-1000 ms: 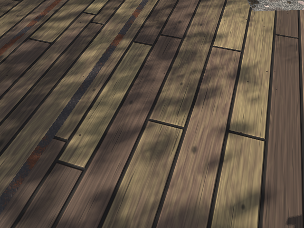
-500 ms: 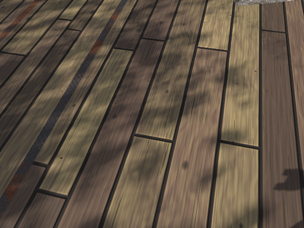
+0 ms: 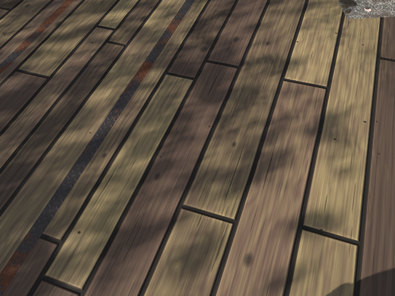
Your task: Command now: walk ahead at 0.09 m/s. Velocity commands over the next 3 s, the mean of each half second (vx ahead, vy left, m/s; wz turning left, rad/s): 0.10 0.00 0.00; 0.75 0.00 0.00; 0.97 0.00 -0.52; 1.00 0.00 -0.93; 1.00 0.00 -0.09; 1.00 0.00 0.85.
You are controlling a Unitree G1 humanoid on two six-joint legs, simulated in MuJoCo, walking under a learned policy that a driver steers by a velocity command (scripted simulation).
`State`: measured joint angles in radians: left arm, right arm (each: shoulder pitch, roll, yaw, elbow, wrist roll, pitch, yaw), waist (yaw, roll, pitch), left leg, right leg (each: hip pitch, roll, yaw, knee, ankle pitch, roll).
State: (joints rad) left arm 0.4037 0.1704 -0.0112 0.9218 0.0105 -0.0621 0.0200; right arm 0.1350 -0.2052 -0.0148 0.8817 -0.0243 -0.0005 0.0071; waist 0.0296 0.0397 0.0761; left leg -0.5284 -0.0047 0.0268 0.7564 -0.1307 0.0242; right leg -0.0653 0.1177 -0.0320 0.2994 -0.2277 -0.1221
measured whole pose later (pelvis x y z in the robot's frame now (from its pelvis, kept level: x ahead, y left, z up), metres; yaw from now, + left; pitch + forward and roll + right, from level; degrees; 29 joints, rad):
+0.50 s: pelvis +0.06 +0.00 -0.01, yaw -1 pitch -2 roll +0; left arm 0.41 0.18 0.01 1.09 0.02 -0.03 0.03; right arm 0.28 -0.17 -0.01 1.08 -0.02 0.01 0.00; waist 0.02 -0.02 0.00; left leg -0.33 -0.03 0.07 0.67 -0.35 0.08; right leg 0.01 0.08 -0.03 0.35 -0.35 -0.12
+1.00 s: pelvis +0.35 +0.10 -0.01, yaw +0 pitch +0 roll +1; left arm 0.26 0.24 0.04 0.97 0.03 -0.09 -0.04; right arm 0.31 -0.22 -0.06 1.01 -0.02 -0.08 0.02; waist 0.01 -0.03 0.01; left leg -0.22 -0.06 0.11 0.45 -0.23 0.08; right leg -0.50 -0.09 0.03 1.26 -0.22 -0.12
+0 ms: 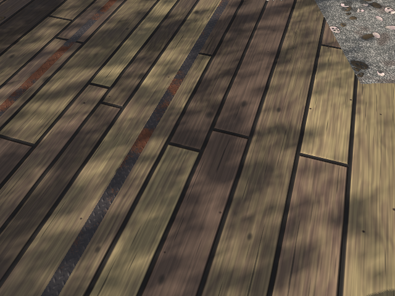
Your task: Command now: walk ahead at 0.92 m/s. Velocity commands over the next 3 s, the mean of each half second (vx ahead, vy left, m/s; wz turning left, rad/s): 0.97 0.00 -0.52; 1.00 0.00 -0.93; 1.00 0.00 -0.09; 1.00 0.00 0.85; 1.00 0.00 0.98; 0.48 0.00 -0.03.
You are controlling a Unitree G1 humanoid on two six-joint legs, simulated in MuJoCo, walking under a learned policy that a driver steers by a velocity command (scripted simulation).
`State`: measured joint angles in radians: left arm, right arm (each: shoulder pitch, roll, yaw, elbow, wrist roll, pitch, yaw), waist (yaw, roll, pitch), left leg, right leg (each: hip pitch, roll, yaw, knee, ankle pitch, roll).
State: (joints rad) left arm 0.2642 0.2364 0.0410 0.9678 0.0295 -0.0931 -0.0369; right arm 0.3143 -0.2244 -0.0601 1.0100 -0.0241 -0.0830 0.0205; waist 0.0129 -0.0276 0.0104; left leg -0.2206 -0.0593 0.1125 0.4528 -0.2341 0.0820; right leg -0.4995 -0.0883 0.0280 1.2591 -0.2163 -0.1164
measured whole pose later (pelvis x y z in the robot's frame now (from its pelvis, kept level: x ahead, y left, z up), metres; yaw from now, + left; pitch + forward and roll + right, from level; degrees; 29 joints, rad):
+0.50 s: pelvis +0.45 -0.04 -0.01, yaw -18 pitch +0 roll -2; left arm 0.39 0.29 0.08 0.98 0.02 -0.05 -0.01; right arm 0.13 -0.21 0.00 0.77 -0.06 -0.12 0.00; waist 0.04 -0.01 0.05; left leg -0.52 0.08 -0.08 1.33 -0.32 0.00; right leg -0.22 0.22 -0.01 0.45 -0.22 -0.19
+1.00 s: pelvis +0.90 -0.15 +0.00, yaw -44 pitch +1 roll +3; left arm 0.09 0.36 0.07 0.69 0.03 0.00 -0.07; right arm 0.43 -0.33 -0.07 0.87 -0.03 -0.10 0.00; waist -0.04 -0.06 0.01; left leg -0.06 0.01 0.19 0.36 -0.31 -0.02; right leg -0.73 -0.05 -0.02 1.25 -0.17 -0.11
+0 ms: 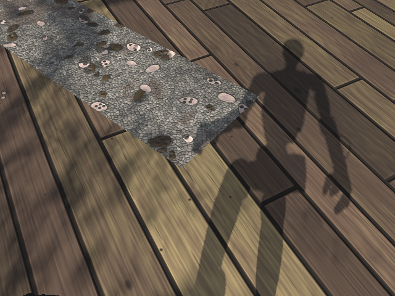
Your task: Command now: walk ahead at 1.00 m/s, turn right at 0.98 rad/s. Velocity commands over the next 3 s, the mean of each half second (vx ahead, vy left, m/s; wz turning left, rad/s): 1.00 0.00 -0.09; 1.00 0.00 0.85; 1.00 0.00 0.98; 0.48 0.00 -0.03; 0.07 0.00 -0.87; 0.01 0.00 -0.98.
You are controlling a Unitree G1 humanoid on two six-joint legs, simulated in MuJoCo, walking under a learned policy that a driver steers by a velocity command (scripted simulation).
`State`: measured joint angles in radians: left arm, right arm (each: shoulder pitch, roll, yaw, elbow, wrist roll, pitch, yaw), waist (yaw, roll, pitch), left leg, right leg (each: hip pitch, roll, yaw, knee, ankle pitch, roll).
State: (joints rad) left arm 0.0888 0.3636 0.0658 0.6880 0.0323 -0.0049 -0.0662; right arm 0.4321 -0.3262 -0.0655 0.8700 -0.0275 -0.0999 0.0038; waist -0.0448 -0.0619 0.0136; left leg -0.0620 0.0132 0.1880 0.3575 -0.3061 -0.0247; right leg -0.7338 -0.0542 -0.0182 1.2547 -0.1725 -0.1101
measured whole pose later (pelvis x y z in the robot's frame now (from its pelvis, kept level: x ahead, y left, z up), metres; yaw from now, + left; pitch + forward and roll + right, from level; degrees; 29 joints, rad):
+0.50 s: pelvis +0.46 -0.03 +0.00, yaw -1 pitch +0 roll -2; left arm 0.45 0.28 0.05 0.93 0.02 -0.13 -0.01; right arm 0.21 -0.28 -0.04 0.80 0.00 -0.01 0.05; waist 0.03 0.04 0.04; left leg -0.79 0.13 0.01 1.04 -0.01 0.08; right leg 0.10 0.10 -0.20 0.22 -0.32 -0.10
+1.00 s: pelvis +0.91 +0.03 +0.00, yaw +25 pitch +3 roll -1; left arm -0.05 0.25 -0.05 0.57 0.04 -0.06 -0.02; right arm 0.47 -0.31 -0.08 0.84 0.00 -0.06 0.02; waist -0.13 0.00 0.02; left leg 0.02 -0.18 -0.22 0.30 -0.33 0.17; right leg -0.72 -0.11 0.09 0.68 0.01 0.05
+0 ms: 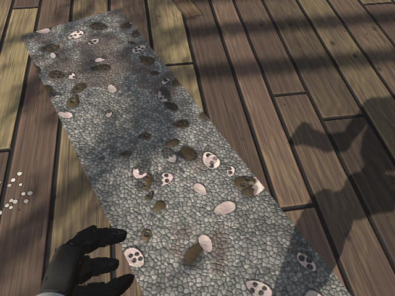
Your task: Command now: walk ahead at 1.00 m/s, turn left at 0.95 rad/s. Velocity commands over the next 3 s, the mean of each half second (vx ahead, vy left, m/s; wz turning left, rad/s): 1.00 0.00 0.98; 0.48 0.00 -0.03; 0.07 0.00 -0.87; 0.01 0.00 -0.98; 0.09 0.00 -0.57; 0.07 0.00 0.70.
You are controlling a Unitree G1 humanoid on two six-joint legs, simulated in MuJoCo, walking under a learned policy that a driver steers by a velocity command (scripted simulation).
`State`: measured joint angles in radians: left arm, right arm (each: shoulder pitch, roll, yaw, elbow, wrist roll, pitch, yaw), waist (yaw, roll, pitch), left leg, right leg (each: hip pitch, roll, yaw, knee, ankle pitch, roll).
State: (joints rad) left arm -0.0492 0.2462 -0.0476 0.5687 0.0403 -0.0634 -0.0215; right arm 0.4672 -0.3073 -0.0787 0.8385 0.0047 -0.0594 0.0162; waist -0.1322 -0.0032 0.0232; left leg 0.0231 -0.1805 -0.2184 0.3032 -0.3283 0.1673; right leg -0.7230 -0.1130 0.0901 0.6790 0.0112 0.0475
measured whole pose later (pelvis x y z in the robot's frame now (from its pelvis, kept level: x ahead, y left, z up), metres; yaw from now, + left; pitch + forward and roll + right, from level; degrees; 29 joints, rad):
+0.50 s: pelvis +0.43 +0.01 -0.02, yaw +28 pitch +2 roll -2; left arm 0.52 0.29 0.04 0.89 0.03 -0.10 0.01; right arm -0.09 -0.32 -0.01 0.55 -0.03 0.00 0.10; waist 0.09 0.04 0.04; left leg -0.76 0.02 0.13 0.80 -0.05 0.16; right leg 0.25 -0.02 -0.31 0.21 -0.43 0.07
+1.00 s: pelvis +0.75 +0.18 -0.02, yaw +27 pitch -1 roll +1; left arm 0.30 0.24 0.04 0.76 0.03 -0.02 -0.03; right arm 0.24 -0.25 -0.04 0.77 0.00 -0.04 -0.04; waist 0.03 -0.01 0.09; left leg -0.14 -0.03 0.24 0.89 -0.43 0.04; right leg -0.46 0.06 -0.11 0.59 -0.06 -0.14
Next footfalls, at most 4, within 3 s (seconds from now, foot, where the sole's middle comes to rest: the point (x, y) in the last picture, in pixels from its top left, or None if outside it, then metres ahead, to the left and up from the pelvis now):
0.10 right None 0.31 -0.17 -0.77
0.56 left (133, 255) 0.63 0.16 -0.77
0.98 right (115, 186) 0.92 0.22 -0.77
1.56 left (73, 189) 0.92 0.38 -0.77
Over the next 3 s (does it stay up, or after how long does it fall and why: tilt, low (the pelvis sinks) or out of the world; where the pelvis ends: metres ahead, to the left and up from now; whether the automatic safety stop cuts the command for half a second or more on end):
stays up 0.97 0.23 0.01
